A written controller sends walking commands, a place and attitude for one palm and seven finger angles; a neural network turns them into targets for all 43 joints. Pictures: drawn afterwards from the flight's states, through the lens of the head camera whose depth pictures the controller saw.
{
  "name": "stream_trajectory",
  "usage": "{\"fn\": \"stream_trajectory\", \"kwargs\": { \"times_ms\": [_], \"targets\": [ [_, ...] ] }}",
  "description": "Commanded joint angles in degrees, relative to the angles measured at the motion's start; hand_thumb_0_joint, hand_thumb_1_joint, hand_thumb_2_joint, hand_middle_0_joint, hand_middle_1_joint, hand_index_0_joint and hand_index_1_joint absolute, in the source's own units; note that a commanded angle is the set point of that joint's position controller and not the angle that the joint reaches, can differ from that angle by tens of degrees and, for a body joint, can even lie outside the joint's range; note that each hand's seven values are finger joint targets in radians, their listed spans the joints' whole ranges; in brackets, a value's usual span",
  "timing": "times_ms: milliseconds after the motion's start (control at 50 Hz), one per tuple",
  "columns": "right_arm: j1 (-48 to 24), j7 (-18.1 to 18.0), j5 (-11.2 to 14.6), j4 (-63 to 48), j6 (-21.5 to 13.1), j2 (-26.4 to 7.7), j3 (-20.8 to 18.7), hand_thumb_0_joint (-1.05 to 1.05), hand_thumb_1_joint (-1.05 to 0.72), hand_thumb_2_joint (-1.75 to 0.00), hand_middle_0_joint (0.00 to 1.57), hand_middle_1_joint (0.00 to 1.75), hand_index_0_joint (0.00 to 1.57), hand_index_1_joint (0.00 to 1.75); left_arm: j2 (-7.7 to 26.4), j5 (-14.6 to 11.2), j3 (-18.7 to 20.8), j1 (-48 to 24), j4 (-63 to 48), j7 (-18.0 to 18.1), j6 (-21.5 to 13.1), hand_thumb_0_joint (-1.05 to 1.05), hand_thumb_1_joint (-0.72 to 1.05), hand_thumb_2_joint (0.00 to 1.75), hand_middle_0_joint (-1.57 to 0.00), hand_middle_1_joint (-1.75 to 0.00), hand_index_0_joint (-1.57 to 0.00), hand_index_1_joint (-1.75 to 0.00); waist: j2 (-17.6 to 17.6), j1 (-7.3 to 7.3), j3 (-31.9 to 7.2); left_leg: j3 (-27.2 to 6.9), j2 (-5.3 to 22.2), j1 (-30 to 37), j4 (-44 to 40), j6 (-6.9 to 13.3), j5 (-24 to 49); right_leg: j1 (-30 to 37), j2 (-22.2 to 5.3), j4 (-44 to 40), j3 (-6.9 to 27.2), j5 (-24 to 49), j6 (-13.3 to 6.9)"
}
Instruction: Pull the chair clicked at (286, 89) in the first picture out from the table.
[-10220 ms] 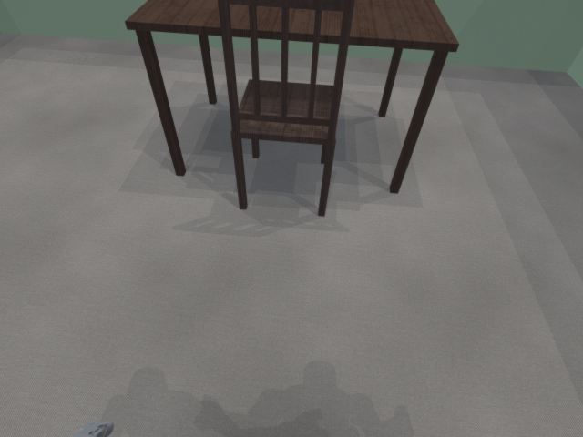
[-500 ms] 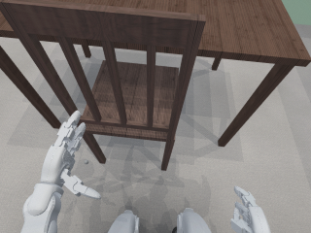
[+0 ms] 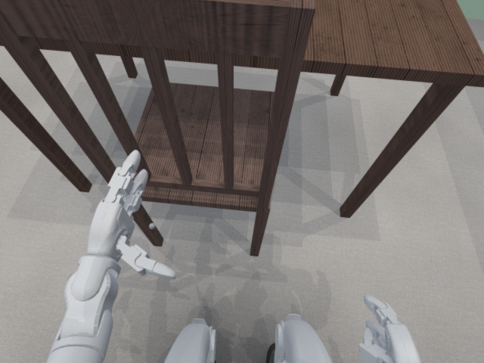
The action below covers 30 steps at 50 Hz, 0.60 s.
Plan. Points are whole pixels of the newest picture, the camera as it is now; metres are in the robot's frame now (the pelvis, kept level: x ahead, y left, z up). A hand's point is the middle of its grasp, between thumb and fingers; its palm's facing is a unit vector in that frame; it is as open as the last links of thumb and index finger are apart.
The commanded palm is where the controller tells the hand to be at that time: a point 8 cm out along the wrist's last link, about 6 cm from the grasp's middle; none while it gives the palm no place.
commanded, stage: aim the fingers beside a spindle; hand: left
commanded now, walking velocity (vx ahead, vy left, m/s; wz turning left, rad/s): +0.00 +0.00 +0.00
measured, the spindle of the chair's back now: (174, 131) +0.50 +0.14 +0.03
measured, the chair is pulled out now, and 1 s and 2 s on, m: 0.00 0.00 0.00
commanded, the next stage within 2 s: push the fingers through the gap in 1.04 s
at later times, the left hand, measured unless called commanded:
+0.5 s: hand (171, 209) +0.36 +0.13 +0.00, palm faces -0.11 -0.99 -0.03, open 16.9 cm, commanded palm +0.34 +0.19 +0.01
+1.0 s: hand (170, 209) +0.36 +0.13 +0.00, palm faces -0.10 -0.99 -0.03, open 16.9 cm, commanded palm +0.34 +0.19 +0.01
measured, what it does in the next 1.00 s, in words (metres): stands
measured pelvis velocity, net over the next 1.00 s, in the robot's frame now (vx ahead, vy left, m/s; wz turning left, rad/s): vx -0.01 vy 0.01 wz -0.01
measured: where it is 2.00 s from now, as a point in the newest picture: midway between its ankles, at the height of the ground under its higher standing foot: outside the picture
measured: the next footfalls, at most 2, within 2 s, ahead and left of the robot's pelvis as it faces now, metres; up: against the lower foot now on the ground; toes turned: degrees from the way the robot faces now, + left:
none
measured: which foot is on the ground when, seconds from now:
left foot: down 0.00-1.00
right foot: down 0.00-1.00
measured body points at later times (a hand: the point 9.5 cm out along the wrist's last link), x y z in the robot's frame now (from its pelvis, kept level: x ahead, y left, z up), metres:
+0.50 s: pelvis -0.01 +0.00 -0.02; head +0.11 +0.01 +0.42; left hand +0.36 +0.19 +0.01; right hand +0.13 -0.25 -0.12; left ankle +0.00 +0.11 -0.64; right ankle +0.04 -0.12 -0.64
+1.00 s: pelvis -0.01 +0.01 -0.02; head +0.11 +0.02 +0.42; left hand +0.36 +0.19 +0.01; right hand +0.13 -0.25 -0.12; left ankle +0.00 +0.11 -0.64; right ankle +0.04 -0.12 -0.64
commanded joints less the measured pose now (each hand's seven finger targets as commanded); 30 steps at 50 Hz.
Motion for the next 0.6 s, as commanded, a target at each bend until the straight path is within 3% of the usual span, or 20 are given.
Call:
{"fn": "stream_trajectory", "kwargs": {
  "times_ms": [0, 160, 220, 260, 300, 340, 380, 400, 440, 460, 480, 520, 560, 580],
  "targets": [
    [0.8, -0.7, 0.0, -6.8, -2.5, -7.7, -3.4, 0.0, -0.9, -0.9, 0.2, 0.3, 0.2, 0.3, 7.1, -0.7, 3.2, -12.7, -11.5, 0.7, -4.5, 0.0, -0.5, 0.3, -0.06, -0.08, -0.06, -0.08, 0.9, -0.53, -21.7, -0.9, -0.9, 8.4, -8.8, 0.2, 18.0, 16.2, 0.7, -7.4, 2.9, 13.8, -0.8],
    [1.4, -0.2, -0.1, -6.3, -1.5, -7.8, -3.5, 0.0, -0.9, -0.9, 0.2, 0.3, 0.2, 0.3, 8.0, -0.5, 4.9, -13.0, -7.0, 1.1, -4.8, 0.0, -0.5, 0.3, -0.06, -0.08, -0.06, -0.08, -0.5, -0.45, -22.8, -0.4, -1.0, 5.8, -7.5, 0.3, 19.2, 17.5, 0.9, -6.3, 3.4, 16.5, -0.8],
    [1.5, 0.0, -0.2, -5.8, -1.3, -7.6, -3.4, 0.0, -0.9, -0.9, 0.2, 0.3, 0.2, 0.3, 5.8, -0.3, 2.1, -17.4, -7.7, 1.1, -5.3, 0.0, -0.5, 0.3, -0.06, -0.08, -0.06, -0.08, 1.2, -1.28, -22.5, -0.9, -0.8, 6.7, -7.4, 0.1, 18.2, 14.8, 0.8, -6.0, 3.1, 14.8, -0.9],
    [1.8, 0.0, -0.1, -5.7, -1.1, -8.0, -3.6, 0.0, -0.9, -0.9, 0.2, 0.3, 0.2, 0.3, 5.5, 0.1, 1.7, -18.1, -5.8, 1.6, -5.4, 0.0, -0.5, 0.3, -0.06, -0.08, -0.06, -0.08, -0.8, -1.98, -22.1, -1.1, -0.7, 6.2, -7.0, 0.3, 17.8, 13.6, 1.0, -5.7, 2.7, 13.9, -0.8],
    [1.9, 0.0, -0.2, -5.1, -0.8, -8.0, -3.6, 0.0, -0.9, -0.9, 0.2, 0.3, 0.2, 0.3, 4.9, 0.4, 0.9, -21.7, -5.5, 2.1, -5.8, 0.0, -0.5, 0.3, -0.06, -0.08, -0.06, -0.08, 0.4, -2.38, -22.2, -1.1, -0.8, 6.1, -6.5, 0.2, 16.5, 12.2, 0.8, -5.6, 2.9, 12.7, -0.7],
    [2.1, 0.0, -0.3, -5.1, -0.5, -8.1, -3.6, 0.0, -0.9, -0.9, 0.2, 0.3, 0.2, 0.3, 5.9, 0.7, 2.3, -21.5, -3.9, 2.7, -5.9, 0.0, -0.5, 0.3, -0.06, -0.08, -0.06, -0.08, -0.7, -1.92, -22.8, -1.0, -0.9, 5.5, -6.4, 0.2, 16.2, 12.8, 0.9, -5.5, 3.0, 12.4, -0.8],
    [2.1, 0.2, -0.6, -5.2, -0.3, -7.8, -3.6, 0.0, -0.9, -0.9, 0.2, 0.3, 0.2, 0.3, 6.1, 1.3, 2.2, -22.8, -4.1, 3.2, -6.4, 0.0, -0.5, 0.3, -0.06, -0.08, -0.06, -0.08, 1.7, -1.29, -24.5, -1.0, -1.0, 6.2, -6.4, 0.1, 17.4, 12.8, 0.8, -4.6, 3.0, 13.1, -1.0],
    [2.2, 0.3, -0.6, -5.0, -0.1, -7.8, -3.5, 0.0, -0.9, -0.9, 0.2, 0.3, 0.2, 0.3, 5.8, 1.3, 2.1, -23.1, -3.3, 3.5, -6.3, 0.0, -0.5, 0.3, -0.06, -0.08, -0.06, -0.08, 0.7, -1.7, -24.2, -1.0, -1.0, 5.8, -6.1, 0.1, 17.2, 12.8, 0.8, -4.7, 3.0, 13.4, -0.9],
    [2.2, 0.5, -0.6, -5.1, 0.4, -7.9, -3.5, 0.0, -0.9, -0.9, 0.2, 0.3, 0.2, 0.3, 6.7, 1.5, 3.5, -22.6, -2.0, 4.0, -6.3, 0.0, -0.5, 0.3, -0.06, -0.08, -0.06, -0.08, -0.2, -1.13, -24.7, -0.8, -1.1, 4.7, -6.0, 0.1, 17.1, 13.6, 1.0, -4.4, 3.2, 13.6, -0.9],
    [2.4, 0.5, -0.7, -5.3, 0.6, -8.0, -3.4, 0.0, -0.9, -0.9, 0.2, 0.3, 0.2, 0.3, 8.7, 1.6, 5.3, -22.4, -2.0, 4.2, -6.5, 0.0, -0.5, 0.3, -0.06, -0.08, -0.06, -0.08, 0.1, -0.6, -25.3, -1.0, -1.1, 4.5, -6.2, 0.1, 17.8, 14.2, 1.1, -3.9, 3.1, 14.1, -1.1],
    [2.3, 0.7, -0.6, -5.7, 0.8, -7.8, -3.4, 0.0, -0.9, -0.9, 0.2, 0.3, 0.2, 0.3, 7.6, 1.5, 4.5, -21.1, -2.5, 4.0, -6.5, 0.0, -0.5, 0.3, -0.06, -0.08, -0.06, -0.08, 1.0, -0.33, -25.7, -0.7, -1.1, 5.2, -6.4, 0.1, 18.2, 14.5, 1.0, -4.1, 3.3, 14.7, -1.1],
    [2.1, 0.9, -0.5, -5.9, 1.2, -7.7, -3.3, 0.0, -0.9, -0.9, 0.2, 0.3, 0.2, 0.3, 6.4, 1.3, 3.3, -21.6, -1.9, 3.8, -6.1, 0.0, -0.5, 0.3, -0.06, -0.08, -0.06, -0.08, -0.2, -1.14, -24.7, -0.6, -1.0, 4.6, -6.5, 0.1, 17.0, 14.2, 1.1, -4.6, 3.2, 13.9, -0.9],
    [2.4, 0.7, -0.4, -5.9, 1.4, -7.9, -3.3, 0.0, -0.9, -0.9, 0.2, 0.3, 0.2, 0.3, 7.4, 1.1, 4.4, -21.2, -0.8, 3.7, -6.0, 0.0, -0.5, 0.3, -0.06, -0.08, -0.06, -0.08, -1.8, -1.23, -23.9, -0.7, -1.0, 3.5, -6.5, 0.3, 16.1, 14.3, 1.3, -4.7, 3.2, 13.1, -0.9],
    [2.3, 0.7, -0.4, -6.1, 1.4, -8.0, -3.3, 0.0, -0.9, -0.9, 0.2, 0.3, 0.2, 0.3, 6.8, 1.0, 3.7, -21.9, -2.3, 3.4, -6.3, 0.0, -0.5, 0.3, -0.06, -0.08, -0.06, -0.08, -0.7, -1.18, -24.4, -0.8, -1.0, 4.0, -6.7, 0.2, 16.3, 14.2, 1.1, -4.6, 3.1, 13.3, -0.9]
  ]
}}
